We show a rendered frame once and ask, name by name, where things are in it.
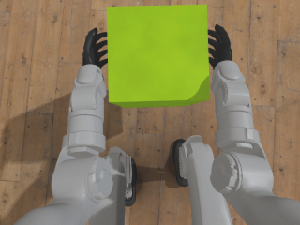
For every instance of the left robot forearm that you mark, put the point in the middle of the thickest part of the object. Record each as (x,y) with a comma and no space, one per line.
(85,116)

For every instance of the robot right foot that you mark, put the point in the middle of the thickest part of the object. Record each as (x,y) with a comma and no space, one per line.
(175,155)

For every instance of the right robot hand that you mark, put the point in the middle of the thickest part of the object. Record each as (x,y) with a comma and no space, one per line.
(222,45)

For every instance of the robot left upper arm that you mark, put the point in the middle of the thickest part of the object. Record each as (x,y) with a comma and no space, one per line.
(78,187)

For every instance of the carton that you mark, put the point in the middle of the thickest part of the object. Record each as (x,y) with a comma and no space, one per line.
(158,56)

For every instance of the robot right upper arm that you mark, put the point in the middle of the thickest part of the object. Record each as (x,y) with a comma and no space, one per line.
(246,182)

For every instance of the left robot hand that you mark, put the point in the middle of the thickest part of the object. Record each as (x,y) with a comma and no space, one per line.
(90,55)

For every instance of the robot right shin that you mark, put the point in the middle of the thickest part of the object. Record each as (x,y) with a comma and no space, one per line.
(192,139)

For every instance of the right robot forearm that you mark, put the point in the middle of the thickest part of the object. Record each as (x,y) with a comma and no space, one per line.
(235,128)

